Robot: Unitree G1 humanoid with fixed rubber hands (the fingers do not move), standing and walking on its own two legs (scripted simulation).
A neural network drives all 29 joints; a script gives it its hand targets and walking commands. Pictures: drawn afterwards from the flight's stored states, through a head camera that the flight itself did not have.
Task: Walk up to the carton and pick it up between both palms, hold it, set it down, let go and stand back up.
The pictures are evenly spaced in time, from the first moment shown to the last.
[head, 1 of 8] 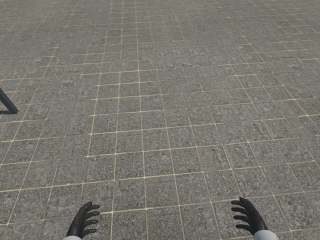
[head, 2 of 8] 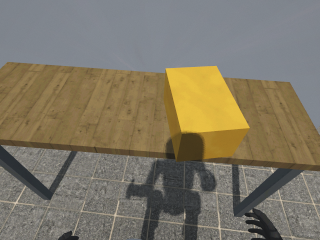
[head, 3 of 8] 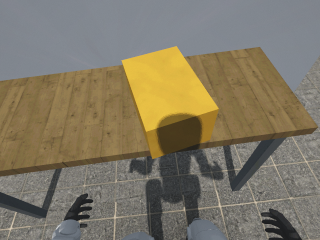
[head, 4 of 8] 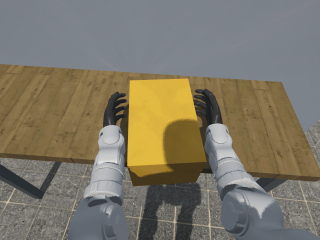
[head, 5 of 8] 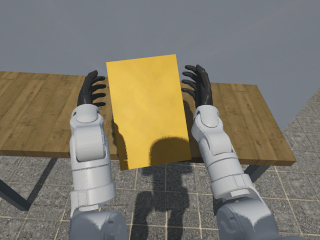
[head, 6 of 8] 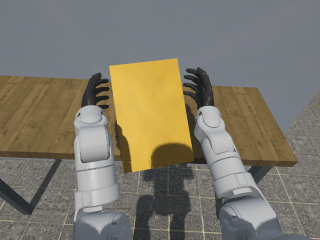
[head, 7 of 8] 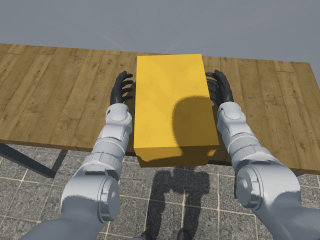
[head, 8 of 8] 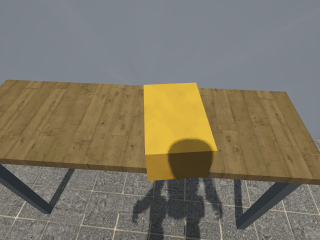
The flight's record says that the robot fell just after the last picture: no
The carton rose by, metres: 0.10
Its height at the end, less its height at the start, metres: +0.00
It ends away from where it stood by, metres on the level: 0.05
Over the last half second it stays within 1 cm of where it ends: yes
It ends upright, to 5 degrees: yes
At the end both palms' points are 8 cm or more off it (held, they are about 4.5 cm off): yes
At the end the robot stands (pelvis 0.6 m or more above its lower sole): yes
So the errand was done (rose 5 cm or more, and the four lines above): yes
